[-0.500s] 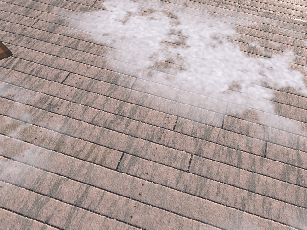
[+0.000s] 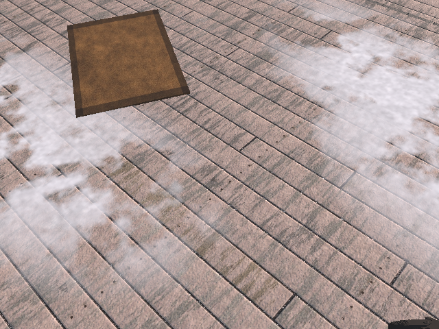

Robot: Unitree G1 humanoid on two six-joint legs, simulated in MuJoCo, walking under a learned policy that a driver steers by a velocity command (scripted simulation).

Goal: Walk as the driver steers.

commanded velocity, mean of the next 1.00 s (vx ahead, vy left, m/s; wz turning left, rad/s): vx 0.99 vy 0.00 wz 0.07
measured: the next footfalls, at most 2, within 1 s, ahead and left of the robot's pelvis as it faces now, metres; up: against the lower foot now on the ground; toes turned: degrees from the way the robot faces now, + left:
left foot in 0.16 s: +0.31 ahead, +0.11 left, +0.00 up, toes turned +3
right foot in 0.62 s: +0.79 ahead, +0.01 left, +0.00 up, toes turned +0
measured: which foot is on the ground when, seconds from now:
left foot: up 0.00-0.14, down 0.16-0.62, up 0.64-1.00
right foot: down 0.00-0.14, up 0.16-0.60, down 0.62-1.00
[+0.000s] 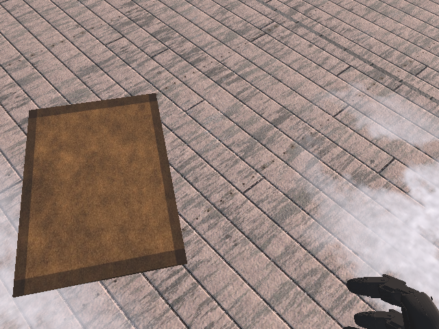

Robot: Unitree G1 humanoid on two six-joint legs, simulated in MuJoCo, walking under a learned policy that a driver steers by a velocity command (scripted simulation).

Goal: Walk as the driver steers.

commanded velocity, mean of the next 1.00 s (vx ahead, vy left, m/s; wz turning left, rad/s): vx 0.26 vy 0.00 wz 0.00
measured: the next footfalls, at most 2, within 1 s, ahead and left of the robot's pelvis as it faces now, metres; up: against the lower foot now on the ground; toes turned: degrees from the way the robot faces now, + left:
left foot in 0.06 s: +0.28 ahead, +0.12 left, +0.00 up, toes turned +3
right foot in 0.46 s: +0.52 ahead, -0.04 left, +0.00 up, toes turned +0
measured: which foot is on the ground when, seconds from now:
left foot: up 0.00-0.04, down 0.06-0.46, up 0.48-0.72, down 0.74-1.00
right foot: down 0.00-0.04, up 0.06-0.44, down 0.46-1.00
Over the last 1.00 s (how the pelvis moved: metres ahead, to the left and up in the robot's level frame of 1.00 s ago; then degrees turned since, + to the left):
0.94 0.11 -0.01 3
